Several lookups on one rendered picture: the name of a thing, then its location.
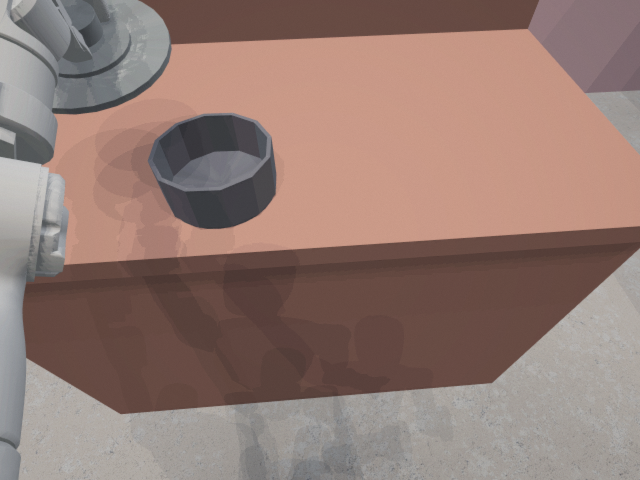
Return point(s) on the knob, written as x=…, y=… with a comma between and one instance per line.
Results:
x=84, y=19

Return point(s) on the pot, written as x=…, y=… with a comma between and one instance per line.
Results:
x=215, y=170

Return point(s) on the lid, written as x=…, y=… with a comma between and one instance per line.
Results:
x=131, y=55

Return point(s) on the left robot forearm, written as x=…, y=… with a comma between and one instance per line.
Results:
x=33, y=38

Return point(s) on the table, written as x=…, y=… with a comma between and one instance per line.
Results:
x=445, y=195

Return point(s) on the robot left upper arm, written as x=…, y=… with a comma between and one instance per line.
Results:
x=33, y=229

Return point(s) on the robot left hand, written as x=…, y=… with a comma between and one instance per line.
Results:
x=78, y=50

